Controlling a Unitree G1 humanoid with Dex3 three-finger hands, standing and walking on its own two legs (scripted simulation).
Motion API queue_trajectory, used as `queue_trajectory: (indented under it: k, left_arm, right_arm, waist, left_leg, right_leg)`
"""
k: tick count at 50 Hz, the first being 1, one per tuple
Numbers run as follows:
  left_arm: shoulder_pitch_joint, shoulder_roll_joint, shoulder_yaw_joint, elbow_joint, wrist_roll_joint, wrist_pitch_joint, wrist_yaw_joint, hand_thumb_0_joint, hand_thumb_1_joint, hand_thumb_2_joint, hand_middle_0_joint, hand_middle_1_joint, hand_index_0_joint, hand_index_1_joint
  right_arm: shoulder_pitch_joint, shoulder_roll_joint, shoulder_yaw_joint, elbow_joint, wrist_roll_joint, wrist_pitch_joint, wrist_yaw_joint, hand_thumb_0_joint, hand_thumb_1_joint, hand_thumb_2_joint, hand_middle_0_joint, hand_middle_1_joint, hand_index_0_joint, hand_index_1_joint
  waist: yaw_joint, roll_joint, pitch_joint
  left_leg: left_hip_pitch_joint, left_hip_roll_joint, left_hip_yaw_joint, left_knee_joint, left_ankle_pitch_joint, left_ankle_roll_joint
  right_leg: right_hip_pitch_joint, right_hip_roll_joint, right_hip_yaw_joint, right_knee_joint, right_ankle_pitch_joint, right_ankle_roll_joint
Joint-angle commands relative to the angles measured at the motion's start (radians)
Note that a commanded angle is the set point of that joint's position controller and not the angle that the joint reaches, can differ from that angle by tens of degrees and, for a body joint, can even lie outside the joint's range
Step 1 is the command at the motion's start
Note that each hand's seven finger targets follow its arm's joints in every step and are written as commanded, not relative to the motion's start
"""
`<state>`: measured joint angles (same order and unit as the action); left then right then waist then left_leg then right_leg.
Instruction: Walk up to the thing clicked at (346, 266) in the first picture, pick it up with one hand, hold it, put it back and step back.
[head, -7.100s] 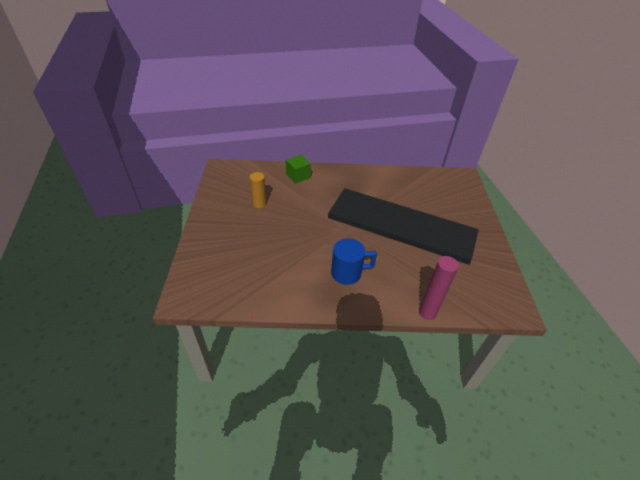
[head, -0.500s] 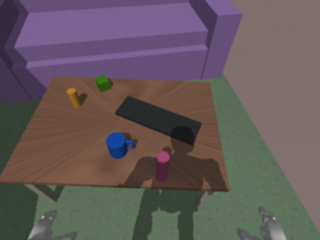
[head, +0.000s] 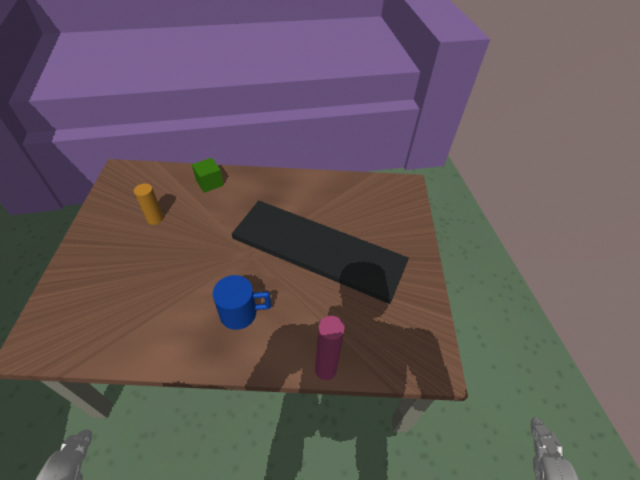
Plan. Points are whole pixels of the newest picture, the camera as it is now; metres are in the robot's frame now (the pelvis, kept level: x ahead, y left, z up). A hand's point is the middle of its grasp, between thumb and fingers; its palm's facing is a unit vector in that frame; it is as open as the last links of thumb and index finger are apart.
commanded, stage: go down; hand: left
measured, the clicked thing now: (243, 302) +0.53 +0.15 -0.29
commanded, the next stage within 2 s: none
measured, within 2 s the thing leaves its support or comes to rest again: neither
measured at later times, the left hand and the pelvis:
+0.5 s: hand out of the picture +0.16 +0.26 -0.10, palm faces +0.05 -0.95 -0.32, open 17.5 cm; pelvis +0.01 +0.00 -0.01, yaw +1 degrees
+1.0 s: hand (71, 387) +0.26 +0.30 -0.03, palm faces +0.16 -0.95 -0.27, open 17.5 cm; pelvis -0.01 -0.01 -0.02, yaw +2 degrees
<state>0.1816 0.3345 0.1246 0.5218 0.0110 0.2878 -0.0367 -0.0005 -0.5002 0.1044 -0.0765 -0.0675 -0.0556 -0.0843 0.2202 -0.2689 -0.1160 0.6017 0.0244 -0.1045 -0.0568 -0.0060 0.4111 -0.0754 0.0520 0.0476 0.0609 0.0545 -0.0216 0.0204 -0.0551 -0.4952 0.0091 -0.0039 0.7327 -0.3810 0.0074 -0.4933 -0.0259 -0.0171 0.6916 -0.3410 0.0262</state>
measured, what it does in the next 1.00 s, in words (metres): stands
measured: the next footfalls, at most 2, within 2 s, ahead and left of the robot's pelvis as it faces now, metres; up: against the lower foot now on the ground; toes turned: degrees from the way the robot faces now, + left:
none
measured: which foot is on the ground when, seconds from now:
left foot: down 0.00-1.00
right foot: down 0.00-1.00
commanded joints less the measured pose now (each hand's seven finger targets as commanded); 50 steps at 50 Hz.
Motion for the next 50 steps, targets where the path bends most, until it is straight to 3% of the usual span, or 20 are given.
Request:
queue_trajectory:
  k: [1,5,9,11,16,18,19,23,28,30,32,34,36,37,39,42,45,47,49,50]
  left_arm:
    - [0.017,0.194,0.072,-0.142,0.002,0.011,-0.008,0.000,-0.583,0.079,-0.074,-0.069,-0.060,-0.084]
    - [-0.013,0.209,0.078,-0.191,0.003,0.036,-0.028,0.000,-0.592,0.069,-0.080,-0.068,-0.069,-0.080]
    - [0.022,0.241,0.116,-0.241,0.007,0.048,-0.035,0.000,-0.611,0.064,-0.081,-0.063,-0.069,-0.076]
    - [0.018,0.213,0.097,-0.266,0.006,0.050,-0.043,0.000,-0.611,0.068,-0.078,-0.062,-0.066,-0.075]
    - [0.047,0.223,0.118,-0.318,-0.001,0.057,-0.050,0.000,-0.611,0.077,-0.077,-0.067,-0.063,-0.083]
    - [0.083,0.225,0.128,-0.332,-0.002,0.062,-0.050,0.000,-0.611,0.081,-0.076,-0.067,-0.064,-0.081]
    - [0.071,0.230,0.131,-0.363,-0.001,0.061,-0.049,0.000,-0.611,0.087,-0.076,-0.074,-0.064,-0.088]
    - [0.074,0.227,0.133,-0.383,-0.007,0.066,-0.054,0.000,-0.611,0.102,-0.071,-0.074,-0.057,-0.091]
    - [0.116,0.233,0.150,-0.419,-0.010,0.076,-0.064,0.000,-0.611,0.103,-0.074,-0.082,-0.062,-0.098]
    - [0.108,0.265,0.171,-0.439,-0.010,0.077,-0.066,0.000,-0.611,0.113,-0.070,-0.081,-0.056,-0.098]
    - [0.113,0.244,0.159,-0.436,-0.009,0.078,-0.071,0.000,-0.611,0.121,-0.070,-0.086,-0.057,-0.103]
    - [0.030,0.287,0.183,-0.479,-0.012,0.066,-0.070,0.000,-0.611,0.128,-0.066,-0.081,-0.050,-0.100]
    - [-0.027,0.284,0.180,-0.466,-0.020,0.056,-0.073,0.000,-0.611,0.129,-0.065,-0.081,-0.050,-0.101]
    - [-0.099,0.324,0.208,-0.506,-0.024,0.044,-0.069,0.000,-0.611,0.135,-0.062,-0.082,-0.046,-0.103]
    - [-0.180,0.342,0.217,-0.432,-0.034,0.026,-0.073,0.000,-0.611,0.139,-0.057,-0.085,-0.043,-0.104]
    - [-0.303,0.418,0.276,-0.417,-0.058,0.000,-0.089,0.000,-0.611,0.132,-0.051,-0.079,-0.038,-0.097]
    - [-0.432,0.477,0.290,-0.393,-0.065,-0.026,-0.129,0.000,-0.581,0.137,-0.043,-0.076,-0.033,-0.090]
    - [-0.425,0.455,0.284,-0.234,-0.076,-0.024,-0.167,0.000,-0.549,0.120,-0.042,-0.058,-0.033,-0.071]
    - [-0.497,0.476,0.289,-0.129,-0.088,-0.030,-0.199,0.000,-0.552,0.118,-0.039,-0.053,-0.029,-0.067]
    - [-0.484,0.455,0.273,-0.066,-0.095,-0.034,-0.221,0.000,-0.560,0.112,-0.040,-0.049,-0.029,-0.063]
  right_arm:
    - [0.014,-0.162,-0.065,-0.153,0.004,-0.038,-0.008,0.000,0.500,-0.051,0.051,0.050,0.051,0.050]
    - [0.019,-0.162,-0.066,-0.192,0.006,-0.035,-0.004,0.000,0.526,-0.043,0.051,0.050,0.051,0.050]
    - [0.042,-0.164,-0.073,-0.244,0.006,-0.037,-0.004,0.000,0.535,-0.041,0.051,0.050,0.051,0.050]
    - [0.041,-0.151,-0.066,-0.266,0.007,-0.037,-0.001,0.000,0.536,-0.041,0.051,0.050,0.051,0.050]
    - [0.057,-0.138,-0.055,-0.315,0.007,-0.035,-0.001,0.000,0.538,-0.042,0.051,0.050,0.050,0.050]
    - [0.071,-0.145,-0.063,-0.351,0.006,-0.034,-0.003,0.000,0.543,-0.041,0.051,0.050,0.050,0.050]
    - [0.074,-0.129,-0.047,-0.365,0.005,-0.033,-0.003,0.000,0.552,-0.038,0.051,0.050,0.050,0.050]
    - [0.087,-0.137,-0.062,-0.379,0.006,-0.033,-0.011,0.000,0.551,-0.039,0.051,0.050,0.050,0.050]
    - [0.141,-0.134,-0.067,-0.431,0.008,-0.029,-0.015,0.000,0.549,-0.040,0.051,0.050,0.050,0.050]
    - [0.130,-0.127,-0.052,-0.460,0.009,-0.027,-0.017,0.000,0.558,-0.038,0.051,0.050,0.050,0.050]
    - [0.157,-0.114,-0.046,-0.450,0.007,-0.027,-0.018,0.000,0.556,-0.040,0.051,0.050,0.050,0.050]
    - [0.141,-0.114,-0.034,-0.507,0.010,-0.035,-0.026,0.000,0.557,-0.040,0.051,0.050,0.050,0.050]
    - [0.171,-0.103,-0.019,-0.528,0.013,-0.040,-0.033,0.000,0.551,-0.043,0.051,0.050,0.050,0.050]
    - [0.143,-0.106,-0.012,-0.569,0.015,-0.048,-0.039,0.000,0.554,-0.043,0.051,0.050,0.050,0.050]
    - [0.163,-0.098,-0.003,-0.533,0.018,-0.057,-0.053,0.000,0.559,-0.042,0.051,0.050,0.050,0.050]
    - [0.179,-0.112,-0.014,-0.516,0.020,-0.074,-0.067,0.000,0.558,-0.043,0.051,0.050,0.050,0.050]
    - [0.234,-0.091,0.014,-0.434,0.017,-0.078,-0.069,0.000,0.566,-0.041,0.051,0.050,0.050,0.050]
    - [0.178,-0.099,0.011,-0.452,0.020,-0.091,-0.069,0.000,0.567,-0.041,0.051,0.050,0.050,0.050]
    - [0.140,-0.107,0.020,-0.426,0.021,-0.095,-0.064,0.000,0.563,-0.042,0.051,0.050,0.050,0.050]
    - [0.140,-0.094,0.044,-0.415,0.021,-0.093,-0.059,0.000,0.560,-0.044,0.051,0.050,0.050,0.050]
  waist:
    - [-0.001,0.011,-0.190]
    - [-0.007,0.015,-0.175]
    - [0.000,0.017,-0.193]
    - [-0.005,0.020,-0.199]
    - [0.007,0.037,-0.204]
    - [0.005,0.031,-0.235]
    - [0.007,0.034,-0.235]
    - [0.003,0.037,-0.183]
    - [-0.003,0.033,-0.203]
    - [0.006,0.036,-0.201]
    - [0.004,0.039,-0.192]
    - [-0.007,0.045,-0.213]
    - [-0.023,0.028,-0.211]
    - [-0.018,0.029,-0.229]
    - [-0.032,0.031,-0.168]
    - [-0.034,0.069,-0.216]
    - [-0.035,0.127,-0.206]
    - [-0.038,0.091,-0.200]
    - [-0.027,0.073,-0.190]
    - [-0.022,0.066,-0.185]
  left_leg:
    - [0.078,-0.011,-0.001,-0.084,0.323,-0.008]
    - [0.069,-0.007,-0.003,-0.062,0.360,-0.013]
    - [0.062,-0.014,-0.004,-0.041,0.358,-0.010]
    - [0.063,-0.013,-0.006,-0.038,0.349,-0.011]
    - [0.028,-0.012,-0.017,-0.026,0.306,-0.011]
    - [0.038,-0.011,-0.015,-0.009,0.348,-0.012]
    - [0.029,-0.014,-0.014,-0.005,0.335,-0.011]
    - [-0.007,-0.012,-0.017,-0.012,0.231,-0.012]
    - [-0.014,-0.013,-0.018,0.010,0.255,-0.013]
    - [-0.030,-0.017,-0.015,0.018,0.240,-0.010]
    - [-0.040,-0.020,-0.012,0.028,0.230,-0.009]
    - [-0.033,-0.019,-0.012,0.035,0.216,-0.006]
    - [-0.035,-0.017,-0.015,0.039,0.198,-0.004]
    - [-0.036,-0.018,-0.016,0.040,0.181,-0.002]
    - [-0.065,-0.018,-0.016,0.032,0.084,0.003]
    - [-0.041,-0.023,-0.013,0.029,0.062,0.006]
    - [-0.027,-0.027,-0.010,0.027,0.081,0.004]
    - [-0.025,-0.024,-0.014,0.025,0.093,0.007]
    - [-0.047,-0.022,-0.016,0.022,0.091,0.008]
    - [-0.055,-0.020,-0.019,0.027,0.110,0.010]
  right_leg:
    - [0.104,0.031,-0.030,-0.048,0.256,-0.039]
    - [0.076,0.029,-0.032,-0.026,0.282,-0.039]
    - [0.081,0.023,-0.031,-0.014,0.290,-0.036]
    - [0.068,0.025,-0.030,-0.005,0.275,-0.036]
    - [0.050,0.026,-0.032,0.012,0.223,-0.041]
    - [0.059,0.026,-0.034,0.026,0.260,-0.038]
    - [0.057,0.024,-0.032,0.031,0.256,-0.038]
    - [-0.007,0.027,-0.034,0.031,0.150,-0.040]
    - [-0.016,0.029,-0.037,0.057,0.170,-0.039]
    - [-0.013,0.026,-0.038,0.057,0.162,-0.037]
    - [-0.027,0.023,-0.033,0.067,0.154,-0.037]
    - [-0.028,0.020,-0.028,0.070,0.151,-0.035]
    - [-0.036,0.019,-0.024,0.070,0.138,-0.033]
    - [-0.035,0.017,-0.021,0.068,0.128,-0.031]
    - [-0.074,0.013,-0.016,0.054,0.046,-0.028]
    - [-0.047,0.008,-0.007,0.045,0.042,-0.028]
    - [-0.062,0.008,-0.006,0.046,0.062,-0.033]
    - [-0.059,0.010,-0.010,0.042,0.074,-0.031]
    - [-0.063,0.013,-0.015,0.038,0.068,-0.034]
    - [-0.068,0.014,-0.016,0.041,0.080,-0.036]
